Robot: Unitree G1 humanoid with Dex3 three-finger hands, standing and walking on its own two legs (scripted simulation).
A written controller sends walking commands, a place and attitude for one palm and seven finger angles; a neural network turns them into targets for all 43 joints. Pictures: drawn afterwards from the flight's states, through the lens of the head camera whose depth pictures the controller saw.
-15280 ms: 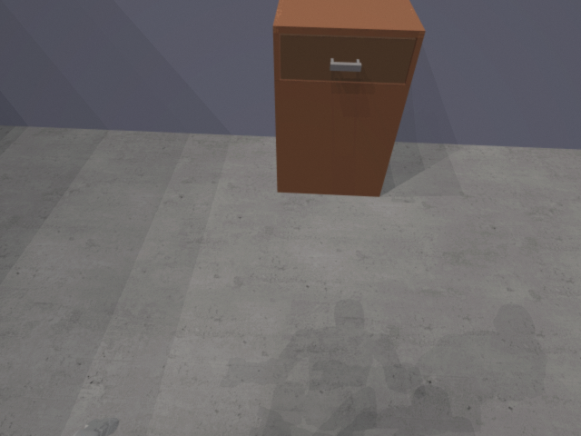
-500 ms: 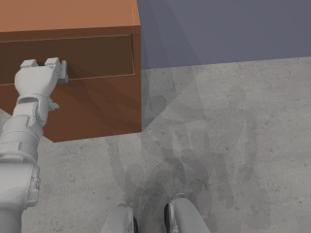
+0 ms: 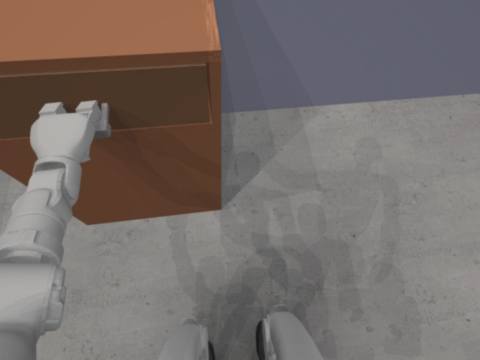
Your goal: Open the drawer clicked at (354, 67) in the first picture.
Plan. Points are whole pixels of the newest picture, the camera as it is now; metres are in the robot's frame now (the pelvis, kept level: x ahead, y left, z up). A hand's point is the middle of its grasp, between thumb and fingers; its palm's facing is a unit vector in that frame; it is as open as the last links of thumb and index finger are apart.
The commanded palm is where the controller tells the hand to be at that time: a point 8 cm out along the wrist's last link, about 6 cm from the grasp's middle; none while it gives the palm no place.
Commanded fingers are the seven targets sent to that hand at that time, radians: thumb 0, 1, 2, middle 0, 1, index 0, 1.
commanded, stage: pull the drawer open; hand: left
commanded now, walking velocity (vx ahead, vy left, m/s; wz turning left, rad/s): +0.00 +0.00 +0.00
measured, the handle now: (77, 121) +0.52 +0.27 -0.01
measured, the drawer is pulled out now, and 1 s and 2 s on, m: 0.00 0.13 0.25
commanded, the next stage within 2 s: none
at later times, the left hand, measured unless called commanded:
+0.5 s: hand (78, 181) +0.41 +0.26 -0.03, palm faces -0.05 -0.06 -1.00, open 5.5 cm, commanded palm +0.38 +0.25 +0.02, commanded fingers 0.00 0.90 0.90 -0.40 -1.35 -0.40 -1.35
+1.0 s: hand (75, 224) +0.34 +0.25 -0.03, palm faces -0.05 -0.03 -1.00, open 5.5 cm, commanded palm +0.32 +0.24 +0.02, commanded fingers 0.00 0.90 0.90 -0.40 -1.35 -0.40 -1.35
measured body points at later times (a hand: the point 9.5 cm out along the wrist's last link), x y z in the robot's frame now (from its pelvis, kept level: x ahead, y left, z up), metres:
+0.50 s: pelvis +0.01 +0.00 +0.01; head +0.13 +0.01 +0.45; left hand +0.41 +0.26 +0.03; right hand +0.07 -0.27 -0.12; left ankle -0.02 +0.08 -0.65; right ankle +0.03 -0.13 -0.65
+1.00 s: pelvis +0.00 -0.01 +0.02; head +0.10 -0.02 +0.46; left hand +0.34 +0.25 +0.03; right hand +0.12 -0.27 -0.11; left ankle -0.02 +0.08 -0.65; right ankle +0.03 -0.13 -0.65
